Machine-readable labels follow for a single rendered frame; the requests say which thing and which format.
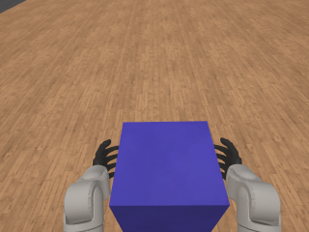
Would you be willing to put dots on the left robot forearm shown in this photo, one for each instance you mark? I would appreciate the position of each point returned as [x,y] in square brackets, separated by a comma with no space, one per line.
[83,209]

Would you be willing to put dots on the left robot hand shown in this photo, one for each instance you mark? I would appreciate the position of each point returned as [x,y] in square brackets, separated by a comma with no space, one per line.
[102,159]

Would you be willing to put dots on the right robot hand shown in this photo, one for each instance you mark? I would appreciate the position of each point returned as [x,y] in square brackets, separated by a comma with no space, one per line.
[231,158]

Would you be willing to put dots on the carton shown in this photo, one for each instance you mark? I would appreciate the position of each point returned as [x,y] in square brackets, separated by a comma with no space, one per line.
[167,178]

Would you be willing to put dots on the right robot forearm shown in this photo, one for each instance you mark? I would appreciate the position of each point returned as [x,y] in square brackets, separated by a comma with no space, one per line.
[258,202]

